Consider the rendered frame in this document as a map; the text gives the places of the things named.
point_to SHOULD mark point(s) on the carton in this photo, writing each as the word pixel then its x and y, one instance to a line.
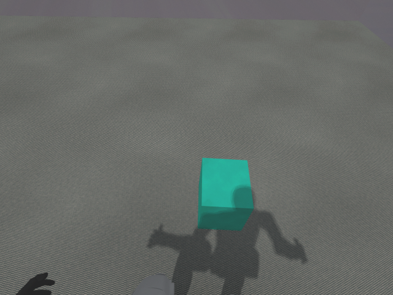
pixel 224 196

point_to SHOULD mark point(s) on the robot left thigh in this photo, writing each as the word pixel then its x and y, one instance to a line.
pixel 155 285

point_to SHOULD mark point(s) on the robot left hand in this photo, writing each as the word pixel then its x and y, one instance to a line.
pixel 37 281

